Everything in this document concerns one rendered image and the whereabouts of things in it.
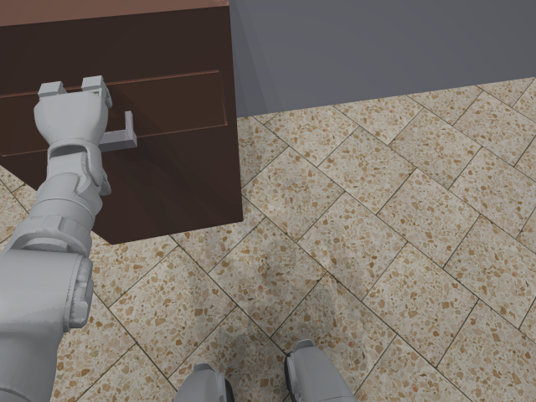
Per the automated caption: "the robot shin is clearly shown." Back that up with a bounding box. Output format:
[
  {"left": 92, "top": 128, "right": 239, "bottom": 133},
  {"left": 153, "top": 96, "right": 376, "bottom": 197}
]
[
  {"left": 193, "top": 363, "right": 215, "bottom": 372},
  {"left": 293, "top": 339, "right": 322, "bottom": 402}
]

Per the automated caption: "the robot right shin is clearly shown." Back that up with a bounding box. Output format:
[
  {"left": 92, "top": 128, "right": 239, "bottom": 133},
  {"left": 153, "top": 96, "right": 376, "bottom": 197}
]
[{"left": 293, "top": 339, "right": 322, "bottom": 402}]

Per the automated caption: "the cabinet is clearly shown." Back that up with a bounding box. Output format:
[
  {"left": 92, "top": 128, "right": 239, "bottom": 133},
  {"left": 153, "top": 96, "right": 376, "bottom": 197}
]
[{"left": 0, "top": 0, "right": 244, "bottom": 245}]

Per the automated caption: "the handle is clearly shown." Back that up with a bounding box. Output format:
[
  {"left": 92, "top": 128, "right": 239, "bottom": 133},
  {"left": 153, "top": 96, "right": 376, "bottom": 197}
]
[{"left": 98, "top": 111, "right": 137, "bottom": 152}]

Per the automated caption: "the drawer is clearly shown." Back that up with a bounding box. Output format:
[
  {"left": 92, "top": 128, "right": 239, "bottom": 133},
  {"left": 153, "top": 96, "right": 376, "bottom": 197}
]
[{"left": 0, "top": 70, "right": 225, "bottom": 155}]

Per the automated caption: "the left robot hand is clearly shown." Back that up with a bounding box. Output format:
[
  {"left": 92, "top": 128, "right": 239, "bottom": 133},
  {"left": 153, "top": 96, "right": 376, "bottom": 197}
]
[{"left": 33, "top": 75, "right": 112, "bottom": 196}]

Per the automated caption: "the left robot upper arm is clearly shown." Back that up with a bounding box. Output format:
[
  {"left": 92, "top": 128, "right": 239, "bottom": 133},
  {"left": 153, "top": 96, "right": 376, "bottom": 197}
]
[{"left": 0, "top": 249, "right": 94, "bottom": 402}]

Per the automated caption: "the left robot forearm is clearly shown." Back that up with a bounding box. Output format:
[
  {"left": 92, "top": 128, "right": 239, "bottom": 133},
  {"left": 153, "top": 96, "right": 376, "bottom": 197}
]
[{"left": 0, "top": 139, "right": 103, "bottom": 260}]

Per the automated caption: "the robot left shin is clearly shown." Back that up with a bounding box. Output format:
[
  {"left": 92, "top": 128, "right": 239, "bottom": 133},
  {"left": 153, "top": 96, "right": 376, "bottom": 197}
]
[{"left": 193, "top": 363, "right": 215, "bottom": 372}]

